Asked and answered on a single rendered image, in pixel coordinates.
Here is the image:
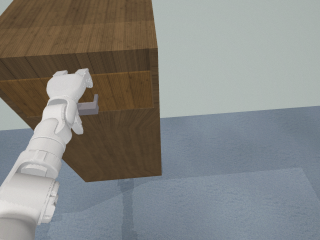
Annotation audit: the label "robot left upper arm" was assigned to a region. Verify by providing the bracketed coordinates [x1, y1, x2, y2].
[0, 172, 60, 240]

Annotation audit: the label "handle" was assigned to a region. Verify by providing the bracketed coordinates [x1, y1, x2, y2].
[76, 94, 99, 116]

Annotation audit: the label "left robot forearm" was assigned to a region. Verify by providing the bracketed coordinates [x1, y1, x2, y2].
[0, 95, 77, 200]

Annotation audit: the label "left robot hand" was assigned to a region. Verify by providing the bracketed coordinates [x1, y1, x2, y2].
[46, 68, 93, 135]

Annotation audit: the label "drawer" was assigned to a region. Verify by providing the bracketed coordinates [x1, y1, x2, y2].
[0, 70, 153, 117]

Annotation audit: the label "cabinet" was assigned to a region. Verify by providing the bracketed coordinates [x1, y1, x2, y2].
[0, 0, 162, 183]

